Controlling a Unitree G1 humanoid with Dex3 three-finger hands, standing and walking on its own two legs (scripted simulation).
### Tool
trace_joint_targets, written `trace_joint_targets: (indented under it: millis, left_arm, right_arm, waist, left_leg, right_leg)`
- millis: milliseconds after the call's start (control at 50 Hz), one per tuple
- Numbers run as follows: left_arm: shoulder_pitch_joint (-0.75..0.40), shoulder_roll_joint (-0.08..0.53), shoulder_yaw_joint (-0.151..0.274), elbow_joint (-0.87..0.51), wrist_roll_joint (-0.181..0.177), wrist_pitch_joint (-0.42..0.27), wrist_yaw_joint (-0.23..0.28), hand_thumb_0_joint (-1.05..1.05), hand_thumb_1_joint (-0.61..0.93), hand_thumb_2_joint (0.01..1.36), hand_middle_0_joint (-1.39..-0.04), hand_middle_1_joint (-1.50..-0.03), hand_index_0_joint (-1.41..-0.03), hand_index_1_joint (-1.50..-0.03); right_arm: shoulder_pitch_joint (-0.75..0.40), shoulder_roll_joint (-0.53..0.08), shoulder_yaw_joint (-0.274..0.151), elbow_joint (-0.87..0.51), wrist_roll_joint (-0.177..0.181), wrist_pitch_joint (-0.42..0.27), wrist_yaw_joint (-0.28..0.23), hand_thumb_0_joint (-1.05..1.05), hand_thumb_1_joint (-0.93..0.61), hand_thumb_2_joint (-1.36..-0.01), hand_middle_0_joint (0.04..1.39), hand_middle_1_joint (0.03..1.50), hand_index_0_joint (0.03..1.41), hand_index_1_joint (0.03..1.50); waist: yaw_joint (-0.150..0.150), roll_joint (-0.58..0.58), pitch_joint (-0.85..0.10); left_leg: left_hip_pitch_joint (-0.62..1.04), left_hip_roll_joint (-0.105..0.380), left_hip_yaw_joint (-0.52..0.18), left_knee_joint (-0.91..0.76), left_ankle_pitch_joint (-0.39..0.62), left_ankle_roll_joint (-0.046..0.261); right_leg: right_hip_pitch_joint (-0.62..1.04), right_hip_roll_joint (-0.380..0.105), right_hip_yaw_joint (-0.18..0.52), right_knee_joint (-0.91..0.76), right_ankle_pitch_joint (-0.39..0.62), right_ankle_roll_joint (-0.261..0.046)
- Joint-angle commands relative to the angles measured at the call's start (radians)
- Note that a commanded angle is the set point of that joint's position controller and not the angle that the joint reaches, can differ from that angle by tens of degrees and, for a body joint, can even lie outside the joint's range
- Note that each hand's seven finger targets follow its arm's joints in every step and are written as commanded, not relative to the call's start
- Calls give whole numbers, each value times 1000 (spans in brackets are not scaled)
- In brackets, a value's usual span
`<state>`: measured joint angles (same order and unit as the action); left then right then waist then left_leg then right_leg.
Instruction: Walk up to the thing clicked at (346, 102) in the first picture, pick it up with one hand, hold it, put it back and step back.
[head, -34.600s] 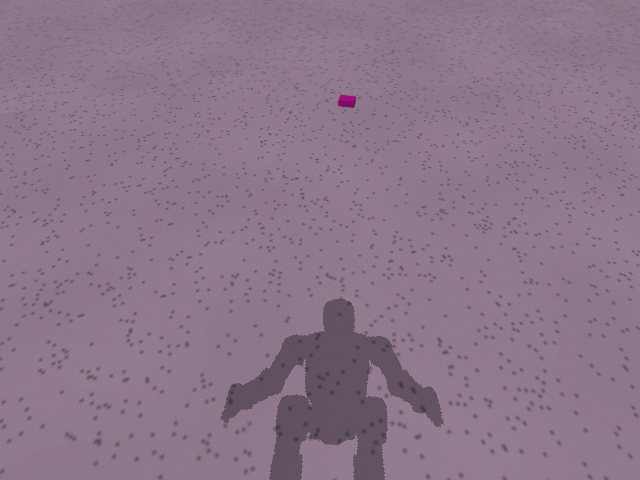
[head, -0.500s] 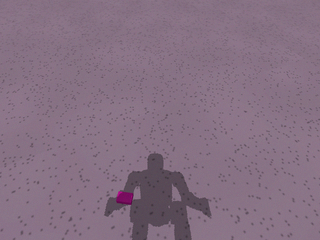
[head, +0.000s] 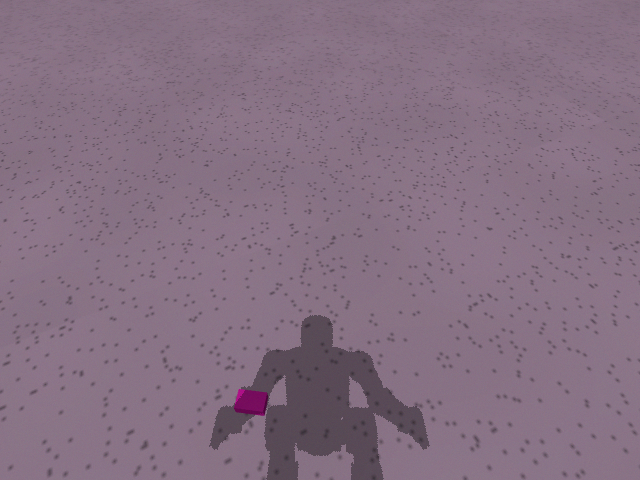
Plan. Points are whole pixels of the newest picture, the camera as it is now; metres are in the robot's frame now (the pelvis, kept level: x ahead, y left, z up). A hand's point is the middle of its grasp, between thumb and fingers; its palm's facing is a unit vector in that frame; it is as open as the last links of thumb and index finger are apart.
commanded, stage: stand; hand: left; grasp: from above
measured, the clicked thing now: (251, 402) +0.46 +0.23 -0.76
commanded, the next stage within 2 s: step back in 1.52 s
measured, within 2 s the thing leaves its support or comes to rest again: neither
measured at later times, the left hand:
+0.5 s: hand out of the picture +0.07 +0.23 -0.16, palm faces +0.02 -0.94 -0.33, open 7.3 cm
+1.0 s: hand out of the picture +0.09 +0.23 -0.15, palm faces +0.01 -0.94 -0.33, open 7.3 cm
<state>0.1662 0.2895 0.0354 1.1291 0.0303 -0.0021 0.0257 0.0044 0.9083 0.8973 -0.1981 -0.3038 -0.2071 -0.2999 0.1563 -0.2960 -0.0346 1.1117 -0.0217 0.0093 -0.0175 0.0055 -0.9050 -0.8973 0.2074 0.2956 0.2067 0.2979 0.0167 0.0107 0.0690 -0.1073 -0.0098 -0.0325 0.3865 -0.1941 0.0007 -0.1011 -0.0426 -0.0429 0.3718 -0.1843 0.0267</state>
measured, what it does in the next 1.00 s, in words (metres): stands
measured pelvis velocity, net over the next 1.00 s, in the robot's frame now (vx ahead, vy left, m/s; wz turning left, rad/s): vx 0.02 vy -0.02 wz -0.01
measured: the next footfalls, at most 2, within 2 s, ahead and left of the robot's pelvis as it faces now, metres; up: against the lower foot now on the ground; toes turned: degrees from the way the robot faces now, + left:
left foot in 1.82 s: -0.02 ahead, +0.12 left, +0.00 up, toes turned -2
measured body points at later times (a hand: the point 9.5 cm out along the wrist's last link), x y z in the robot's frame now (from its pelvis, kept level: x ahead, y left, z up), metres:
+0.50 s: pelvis +0.00 -0.01 +0.00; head +0.00 -0.02 +0.45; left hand +0.07 +0.28 -0.13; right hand +0.06 -0.30 -0.14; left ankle +0.02 +0.12 -0.74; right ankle +0.02 -0.13 -0.74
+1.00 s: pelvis +0.02 -0.02 +0.00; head +0.02 -0.03 +0.45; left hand +0.09 +0.27 -0.13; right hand +0.08 -0.31 -0.14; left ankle +0.02 +0.12 -0.74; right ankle +0.02 -0.13 -0.74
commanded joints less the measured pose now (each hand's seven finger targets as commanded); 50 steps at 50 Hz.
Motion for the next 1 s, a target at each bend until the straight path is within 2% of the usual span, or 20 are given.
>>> trace_joint_targets:
  millis: [0, 40, 60, 120, 160, 220, 240, 320, 400, 440, 480, 560, 580, 640, 680, 740, 800, 820, 860, 980]
  left_arm:
    - [-41, 193, 30, -50, -4, -20, 12, 0, 900, 900, -200, -300, -200, -301]
    - [-44, 201, 30, -43, -5, -16, 10, 0, 900, 900, -200, -300, -200, -301]
    - [-39, 198, 29, -42, -3, -17, 10, 0, 900, 900, -200, -300, -200, -301]
    - [-59, 214, 34, -39, -5, -12, 6, 0, 900, 900, -200, -300, -200, -301]
    - [-46, 202, 29, -37, -4, -16, 4, 0, 900, 900, -200, -300, -200, -301]
    - [-65, 205, 28, -36, -6, -18, 3, 0, 900, 900, -200, -300, -200, -301]
    - [-71, 207, 28, -40, -6, -19, 3, 0, 900, 900, -200, -300, -200, -301]
    - [-78, 215, 29, -37, -12, -26, 4, 0, 900, 900, -200, -300, -200, -301]
    - [-79, 225, 29, -34, -11, -24, 2, 0, 900, 900, -200, -300, -200, -301]
    - [-82, 217, 28, -37, -11, -24, 1, 0, 900, 900, -200, -300, -200, -301]
    - [-84, 222, 29, -35, -11, -25, 1, 0, 900, 900, -200, -300, -200, -301]
    - [-75, 222, 26, -31, -9, -21, -2, 0, 900, 900, -200, -300, -200, -301]
    - [-88, 230, 28, -36, -11, -22, -2, 0, 900, 900, -200, -300, -200, -301]
    - [-81, 227, 25, -38, -9, -24, -4, 0, 900, 900, -200, -300, -200, -301]
    - [-88, 230, 27, -37, -9, -24, -3, 0, 900, 900, -200, -300, -200, -301]
    - [-95, 235, 28, -42, -15, -26, -5, 0, 900, 900, -200, -300, -200, -301]
    - [-88, 225, 25, -41, -18, -29, -5, 0, 900, 900, -200, -300, -200, -301]
    - [-89, 234, 27, -40, -19, -28, -4, 0, 900, 900, -200, -300, -200, -301]
    - [-92, 232, 26, -42, -19, -27, -5, 0, 900, 900, -200, -300, -200, -301]
    - [-93, 230, 22, -40, -18, -24, -7, 0, 900, 900, -200, -300, -200, -301]
  right_arm:
    - [-40, -181, -28, -54, -3, -29, -9, 0, -900, -900, 200, 300, 200, 300]
    - [-44, -186, -27, -51, -3, -27, -9, 0, -900, -900, 200, 300, 200, 300]
    - [-56, -191, -28, -53, -2, -27, -8, 0, -900, -900, 200, 300, 200, 300]
    - [-43, -193, -25, -44, -3, -24, -8, 0, -900, -900, 200, 300, 200, 300]
    - [-60, -197, -25, -47, -1, -26, -6, 0, -900, -900, 200, 300, 200, 300]
    - [-53, -197, -23, -42, -1, -29, -7, 0, -900, -900, 200, 300, 200, 300]
    - [-50, -202, -23, -39, -1, -29, -7, 0, -900, -900, 200, 300, 200, 300]
    - [-52, -200, -19, -39, 0, -30, -6, 0, -900, -900, 200, 300, 200, 300]
    - [-49, -202, -18, -31, 1, -29, -5, 0, -900, -900, 200, 300, 200, 300]
    - [-57, -208, -19, -34, 0, -30, -6, 0, -900, -900, 200, 300, 200, 300]
    - [-55, -207, -18, -33, 2, -30, -5, 0, -900, -900, 200, 300, 200, 300]
    - [-63, -209, -18, -29, 3, -27, -3, 0, -900, -900, 200, 300, 200, 300]
    - [-52, -210, -18, -29, 3, -28, -3, 0, -900, -900, 200, 300, 200, 300]
    - [-60, -213, -16, -29, 3, -27, 0, 0, -900, -900, 200, 300, 200, 300]
    - [-65, -212, -18, -31, 2, -27, 0, 0, -900, -900, 200, 300, 200, 300]
    - [-65, -213, -15, -33, 1, -31, -1, 0, -900, -900, 200, 300, 200, 300]
    - [-74, -225, -15, -33, 3, -37, -3, 0, -900, -900, 200, 300, 200, 300]
    - [-66, -219, -14, -31, 3, -36, -4, 0, -900, -900, 200, 300, 200, 300]
    - [-66, -228, -14, -29, 4, -37, -6, 0, -900, -900, 200, 300, 200, 300]
    - [-69, -229, -10, -26, 5, -33, -5, 0, -900, -900, 200, 300, 200, 300]
  waist:
    - [-3, 11, -32]
    - [-4, 1, -3]
    - [1, 2, -12]
    - [-5, 13, -2]
    - [3, -9, -19]
    - [-4, -14, -29]
    - [-7, 11, -39]
    - [-10, -15, -65]
    - [-10, -22, -32]
    - [-9, 0, -58]
    - [-12, -11, -55]
    - [-7, -15, -18]
    - [-14, -12, -31]
    - [-9, -11, -23]
    - [-11, -12, -36]
    - [-12, 4, -69]
    - [-10, 13, -112]
    - [-11, 1, -111]
    - [-12, 6, -108]
    - [-12, -6, -79]
  left_leg:
    - [-47, 99, -94, -97, 80, 22]
    - [-65, 95, -96, -114, 8, 17]
    - [-53, 99, -97, -107, 24, 23]
    - [-92, 100, -101, -131, -59, 19]
    - [-69, 102, -100, -119, -8, 23]
    - [-42, 105, -91, -108, 33, 19]
    - [-45, 108, -91, -110, 39, 21]
    - [-18, 112, -82, -97, 118, 22]
    - [-32, 111, -83, -109, 81, 18]
    - [-26, 114, -81, -104, 106, 17]
    - [-21, 114, -78, -107, 103, 17]
    - [-41, 114, -79, -117, 50, 16]
    - [-39, 113, -77, -117, 54, 14]
    - [-56, 111, -77, -112, 40, 15]
    - [-49, 115, -78, -112, 53, 17]
    - [-30, 118, -75, -112, 99, 14]
    - [14, 127, -72, -93, 208, 16]
    - [12, 128, -70, -98, 223, 13]
    - [20, 129, -67, -97, 234, 13]
    - [11, 131, -68, -107, 189, 8]
  right_leg:
    - [19, -81, 87, -82, 35, -28]
    - [-6, -74, 87, -91, -30, -27]
    - [-1, -79, 88, -93, -18, -31]
    - [-1, -73, 89, -89, -61, -32]
    - [5, -79, 91, -94, -38, -32]
    - [-5, -84, 102, -100, -30, -36]
    - [7, -84, 98, -98, -7, -35]
    - [27, -91, 101, -97, 79, -33]
    - [7, -86, 103, -113, 3, -35]
    - [24, -86, 97, -103, 59, -35]
    - [23, -86, 101, -107, 52, -36]
    - [-8, -79, 98, -122, -31, -36]
    - [-1, -84, 108, -121, -25, -38]
    - [-3, -82, 107, -129, -52, -37]
    - [6, -82, 108, -124, -38, -38]
    - [24, -85, 104, -104, 46, -43]
    - [53, -91, 99, -81, 186, -43]
    - [56, -90, 92, -75, 199, -43]
    - [53, -89, 95, -75, 215, -43]
    - [28, -86, 94, -90, 158, -40]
